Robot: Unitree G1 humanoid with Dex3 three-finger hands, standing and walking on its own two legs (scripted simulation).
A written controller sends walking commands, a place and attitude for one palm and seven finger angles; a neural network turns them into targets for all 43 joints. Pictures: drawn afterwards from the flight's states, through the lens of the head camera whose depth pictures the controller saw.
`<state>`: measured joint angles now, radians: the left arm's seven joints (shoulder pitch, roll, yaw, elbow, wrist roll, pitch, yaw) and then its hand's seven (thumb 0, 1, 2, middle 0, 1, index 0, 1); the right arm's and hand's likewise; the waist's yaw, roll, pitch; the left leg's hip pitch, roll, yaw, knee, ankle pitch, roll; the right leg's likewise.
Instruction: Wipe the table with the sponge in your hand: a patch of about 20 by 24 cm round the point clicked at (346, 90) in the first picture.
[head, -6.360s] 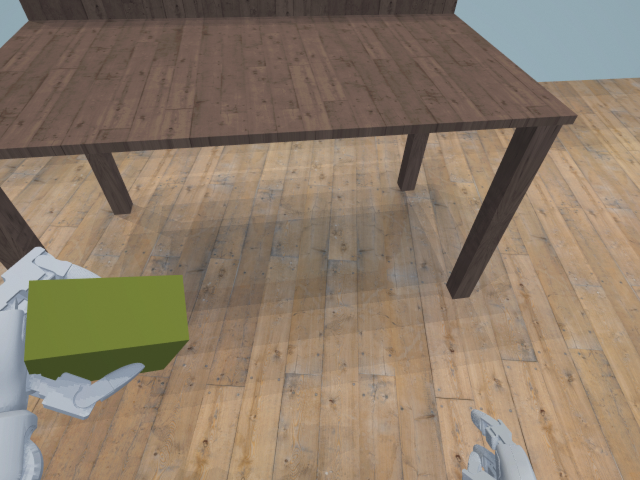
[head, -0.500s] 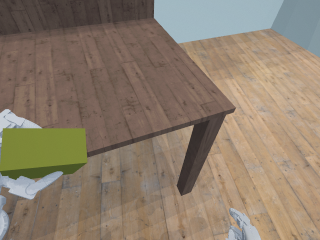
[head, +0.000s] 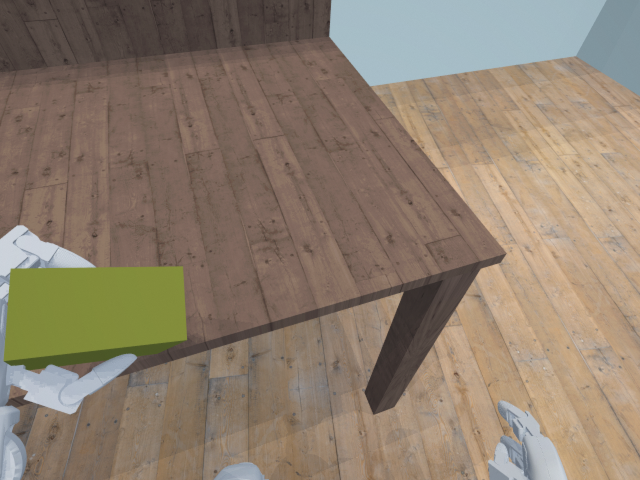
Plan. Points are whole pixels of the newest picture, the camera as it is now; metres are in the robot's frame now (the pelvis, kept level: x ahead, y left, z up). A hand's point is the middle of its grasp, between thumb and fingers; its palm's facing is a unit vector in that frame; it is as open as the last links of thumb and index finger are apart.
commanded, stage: shuffle to correct the standing spot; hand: left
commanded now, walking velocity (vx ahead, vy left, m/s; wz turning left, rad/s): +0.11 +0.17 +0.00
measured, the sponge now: (123, 318) +0.22 +0.21 +0.15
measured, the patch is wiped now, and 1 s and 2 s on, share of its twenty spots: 0.00 0.00 0.00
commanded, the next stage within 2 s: come to a stop and stand still in 0.06 s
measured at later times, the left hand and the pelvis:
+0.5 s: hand (41, 261) +0.26 +0.30 +0.17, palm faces +0.42 -0.81 -0.41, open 10.5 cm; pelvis +0.05 +0.04 +0.01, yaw +0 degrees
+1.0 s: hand (53, 318) +0.22 +0.28 +0.14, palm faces +0.28 -0.89 -0.36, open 10.5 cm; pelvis +0.01 +0.05 +0.01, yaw -2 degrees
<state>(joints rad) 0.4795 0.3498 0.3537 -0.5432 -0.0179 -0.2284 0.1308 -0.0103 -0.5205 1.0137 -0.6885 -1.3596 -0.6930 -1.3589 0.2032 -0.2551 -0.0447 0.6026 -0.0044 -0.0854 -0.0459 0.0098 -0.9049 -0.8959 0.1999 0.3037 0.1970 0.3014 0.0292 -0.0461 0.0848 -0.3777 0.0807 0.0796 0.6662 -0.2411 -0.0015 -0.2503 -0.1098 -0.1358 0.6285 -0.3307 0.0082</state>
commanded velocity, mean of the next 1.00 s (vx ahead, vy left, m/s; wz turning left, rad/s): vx -0.03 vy -0.01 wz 0.00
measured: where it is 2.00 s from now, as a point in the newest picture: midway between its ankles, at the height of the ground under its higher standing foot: outside the picture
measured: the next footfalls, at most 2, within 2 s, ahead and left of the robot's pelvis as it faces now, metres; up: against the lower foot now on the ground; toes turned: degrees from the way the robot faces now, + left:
left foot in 0.04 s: +0.11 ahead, +0.15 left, +0.00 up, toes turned +2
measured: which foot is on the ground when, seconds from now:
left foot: up 0.00-0.02, down 0.04-1.00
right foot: down 0.00-1.00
